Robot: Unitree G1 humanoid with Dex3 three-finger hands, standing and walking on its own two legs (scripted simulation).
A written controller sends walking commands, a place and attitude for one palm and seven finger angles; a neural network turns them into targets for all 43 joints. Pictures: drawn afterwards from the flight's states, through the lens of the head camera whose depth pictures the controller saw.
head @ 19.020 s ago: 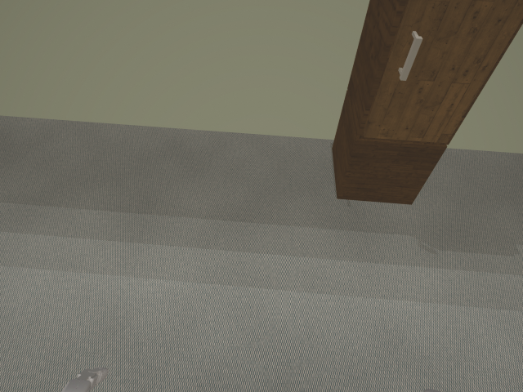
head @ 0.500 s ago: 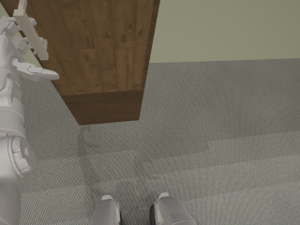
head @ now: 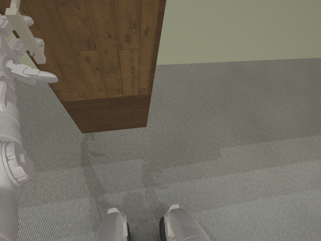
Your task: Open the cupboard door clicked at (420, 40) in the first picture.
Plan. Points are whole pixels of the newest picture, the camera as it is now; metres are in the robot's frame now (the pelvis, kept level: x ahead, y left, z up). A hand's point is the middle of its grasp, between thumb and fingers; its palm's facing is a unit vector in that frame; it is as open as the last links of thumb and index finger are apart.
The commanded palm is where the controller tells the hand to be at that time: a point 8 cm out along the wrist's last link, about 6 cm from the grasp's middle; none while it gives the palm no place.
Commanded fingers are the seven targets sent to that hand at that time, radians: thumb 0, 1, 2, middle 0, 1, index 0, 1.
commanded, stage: close the thumb around the handle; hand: left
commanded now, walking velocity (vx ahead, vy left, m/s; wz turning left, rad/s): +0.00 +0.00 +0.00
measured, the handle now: (29, 32) +0.59 +0.25 +0.09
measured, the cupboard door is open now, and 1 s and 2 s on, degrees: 1 2 56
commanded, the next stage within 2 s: pull the door open along its arc in 0.72 s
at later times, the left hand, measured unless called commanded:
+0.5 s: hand (38, 52) +0.54 +0.22 +0.08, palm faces +0.05 -1.00 -0.02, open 7.9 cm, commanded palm +0.52 +0.26 +0.08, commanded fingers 0.00 0.90 0.90 -0.40 -1.35 -0.40 -1.35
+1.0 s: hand (39, 54) +0.53 +0.22 +0.08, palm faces +0.06 -1.00 -0.01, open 5.5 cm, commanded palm +0.49 +0.26 +0.08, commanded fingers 0.00 0.90 0.90 -0.40 -1.35 -0.40 -1.35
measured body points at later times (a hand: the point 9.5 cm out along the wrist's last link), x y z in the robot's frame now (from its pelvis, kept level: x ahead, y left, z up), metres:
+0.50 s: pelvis +0.00 +0.00 +0.00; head +0.15 +0.03 +0.42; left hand +0.53 +0.28 +0.09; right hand -0.02 -0.25 -0.10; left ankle +0.02 +0.10 -0.66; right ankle +0.01 -0.13 -0.66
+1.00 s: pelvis +0.00 +0.00 +0.00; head +0.15 +0.02 +0.43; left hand +0.52 +0.27 +0.08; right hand -0.01 -0.27 -0.10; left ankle +0.02 +0.10 -0.66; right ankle +0.01 -0.13 -0.66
